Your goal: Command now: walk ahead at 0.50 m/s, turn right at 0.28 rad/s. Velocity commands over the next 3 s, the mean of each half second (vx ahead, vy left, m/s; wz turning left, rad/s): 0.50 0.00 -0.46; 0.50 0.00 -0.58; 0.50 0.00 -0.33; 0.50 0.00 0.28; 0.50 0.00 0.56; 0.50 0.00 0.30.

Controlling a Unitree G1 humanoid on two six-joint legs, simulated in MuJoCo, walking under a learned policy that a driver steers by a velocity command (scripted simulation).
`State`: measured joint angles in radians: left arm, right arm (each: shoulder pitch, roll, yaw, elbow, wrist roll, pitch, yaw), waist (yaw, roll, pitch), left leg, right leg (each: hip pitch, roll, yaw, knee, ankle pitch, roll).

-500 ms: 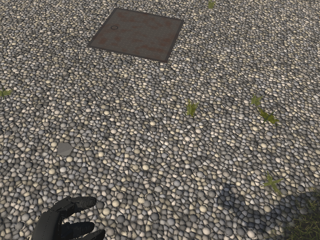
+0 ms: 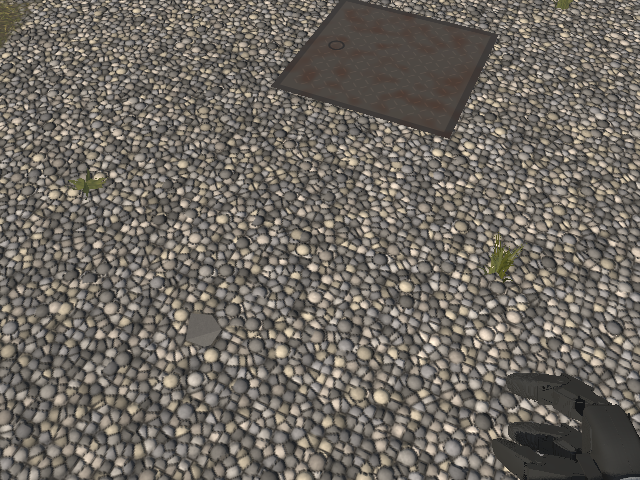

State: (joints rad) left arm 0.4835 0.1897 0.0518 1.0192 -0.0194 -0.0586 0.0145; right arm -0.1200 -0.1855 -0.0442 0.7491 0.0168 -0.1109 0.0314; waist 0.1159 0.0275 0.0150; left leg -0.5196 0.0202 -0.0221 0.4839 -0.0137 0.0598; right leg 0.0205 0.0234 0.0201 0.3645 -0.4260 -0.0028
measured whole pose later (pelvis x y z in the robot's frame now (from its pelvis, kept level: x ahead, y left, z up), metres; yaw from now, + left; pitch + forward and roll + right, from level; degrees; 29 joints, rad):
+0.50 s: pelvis +0.23 +0.00 +0.01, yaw -15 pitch +1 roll +3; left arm 0.08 0.22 0.08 0.82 -0.02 -0.02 -0.03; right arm 0.30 -0.23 -0.08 0.97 0.00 -0.09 -0.02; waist -0.06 -0.03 0.01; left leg 0.05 -0.02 0.25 0.23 -0.31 0.02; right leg -0.66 -0.10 0.02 0.72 0.01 -0.06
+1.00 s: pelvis +0.47 -0.12 +0.02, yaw -33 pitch +2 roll +0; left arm 0.35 0.24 0.08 0.82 -0.02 -0.05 0.01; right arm -0.04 -0.26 -0.06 0.75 0.00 -0.11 0.01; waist 0.09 0.05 0.03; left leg -0.62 0.04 -0.09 0.53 0.08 -0.03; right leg -0.09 0.11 0.15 0.35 -0.28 -0.09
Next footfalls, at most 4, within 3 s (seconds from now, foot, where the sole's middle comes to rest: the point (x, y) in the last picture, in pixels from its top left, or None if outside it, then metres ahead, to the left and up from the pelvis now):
0.60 right None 0.40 -0.17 -0.76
1.10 left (437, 355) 0.75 -0.14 -0.76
1.60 right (598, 367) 0.77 -0.50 -0.76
2.14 left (554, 234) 1.14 -0.45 -0.76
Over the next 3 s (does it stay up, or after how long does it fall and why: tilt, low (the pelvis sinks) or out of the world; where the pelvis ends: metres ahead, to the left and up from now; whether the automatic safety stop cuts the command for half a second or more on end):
stays up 1.40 -0.61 0.02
